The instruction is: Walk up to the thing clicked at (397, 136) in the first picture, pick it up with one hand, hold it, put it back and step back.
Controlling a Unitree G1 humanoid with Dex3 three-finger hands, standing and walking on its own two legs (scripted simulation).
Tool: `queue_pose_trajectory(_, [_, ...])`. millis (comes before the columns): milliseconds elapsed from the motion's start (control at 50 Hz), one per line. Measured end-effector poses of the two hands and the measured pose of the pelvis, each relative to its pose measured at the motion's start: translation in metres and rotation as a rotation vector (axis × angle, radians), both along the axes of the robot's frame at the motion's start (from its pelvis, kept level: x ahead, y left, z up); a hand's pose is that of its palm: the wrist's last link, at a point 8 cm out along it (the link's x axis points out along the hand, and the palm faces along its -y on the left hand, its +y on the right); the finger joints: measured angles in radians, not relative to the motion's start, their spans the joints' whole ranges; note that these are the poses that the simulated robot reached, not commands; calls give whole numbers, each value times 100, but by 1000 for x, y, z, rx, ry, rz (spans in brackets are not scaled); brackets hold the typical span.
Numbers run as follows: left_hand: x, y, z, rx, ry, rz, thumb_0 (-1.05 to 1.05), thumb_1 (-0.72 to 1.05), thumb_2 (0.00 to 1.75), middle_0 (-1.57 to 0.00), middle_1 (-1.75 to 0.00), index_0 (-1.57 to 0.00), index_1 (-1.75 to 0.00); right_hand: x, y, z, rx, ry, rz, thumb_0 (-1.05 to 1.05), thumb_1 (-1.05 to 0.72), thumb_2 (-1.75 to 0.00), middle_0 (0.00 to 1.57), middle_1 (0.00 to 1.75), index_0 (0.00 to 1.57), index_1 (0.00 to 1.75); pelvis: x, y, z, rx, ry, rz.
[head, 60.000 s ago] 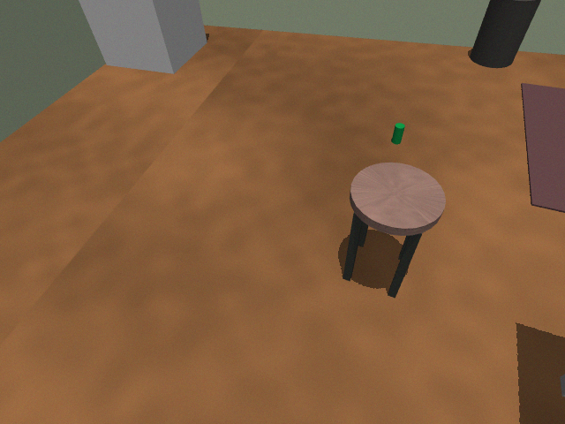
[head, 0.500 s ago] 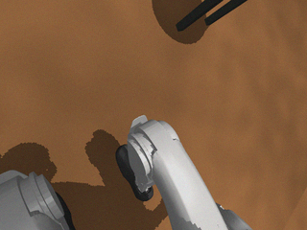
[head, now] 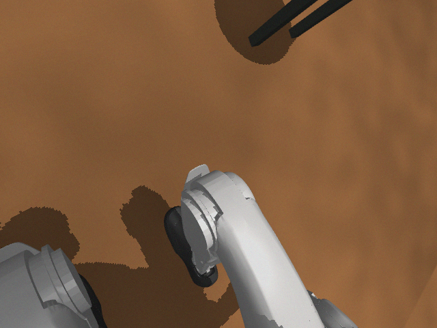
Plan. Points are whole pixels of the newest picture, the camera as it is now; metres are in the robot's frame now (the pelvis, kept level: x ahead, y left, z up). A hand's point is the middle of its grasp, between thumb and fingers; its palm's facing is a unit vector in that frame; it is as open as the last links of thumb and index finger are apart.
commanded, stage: close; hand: left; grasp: from above
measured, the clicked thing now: out of the picture +0.52 +0.31 -0.27
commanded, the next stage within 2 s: settle in 0.10 s
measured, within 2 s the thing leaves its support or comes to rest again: leaves its support in 0.52 s
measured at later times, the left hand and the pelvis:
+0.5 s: hand out of the picture +0.51 +0.31 -0.24, palm faces -0.41 -0.13 -0.90, open 7.9 cm; pelvis +0.00 +0.00 +0.00, yaw +0 degrees
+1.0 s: hand out of the picture +0.51 +0.32 -0.14, palm faces -0.43 -0.11 -0.90, open 7.9 cm; pelvis +0.00 -0.01 +0.01, yaw +4 degrees
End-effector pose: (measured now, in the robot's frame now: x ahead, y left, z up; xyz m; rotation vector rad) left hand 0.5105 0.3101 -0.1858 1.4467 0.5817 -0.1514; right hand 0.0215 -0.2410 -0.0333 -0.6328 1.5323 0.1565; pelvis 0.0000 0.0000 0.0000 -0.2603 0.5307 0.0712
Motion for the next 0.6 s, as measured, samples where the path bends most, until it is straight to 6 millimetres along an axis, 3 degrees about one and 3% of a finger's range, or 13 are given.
queue_pose_trajectory(460, [4, 2, 3, 12, -20, 4, 2, 24, 49, -82, -80, -76, -73, -2, -2, 4, -8, 12, -16, 0, -92, -90, 20, 30, 20, 30, 1, 0, 2, 0, 16, 0])
queue_pose_trajectory(600, [8, 8, 17, 24, -53, 0, 2, 24, 48, -82, -79, -76, -72, 4, -7, 3, -5, 20, -32, 0, -92, -90, 20, 30, 20, 30, 4, -1, 3, 4, 43, 4])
